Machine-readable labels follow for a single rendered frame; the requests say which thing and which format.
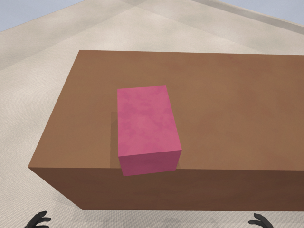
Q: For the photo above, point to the carton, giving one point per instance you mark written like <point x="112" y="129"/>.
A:
<point x="148" y="140"/>

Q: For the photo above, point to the left robot hand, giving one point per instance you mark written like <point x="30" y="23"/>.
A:
<point x="38" y="218"/>

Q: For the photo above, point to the right robot hand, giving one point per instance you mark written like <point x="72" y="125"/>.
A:
<point x="263" y="221"/>

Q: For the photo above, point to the pedestal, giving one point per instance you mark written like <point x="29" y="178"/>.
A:
<point x="239" y="118"/>

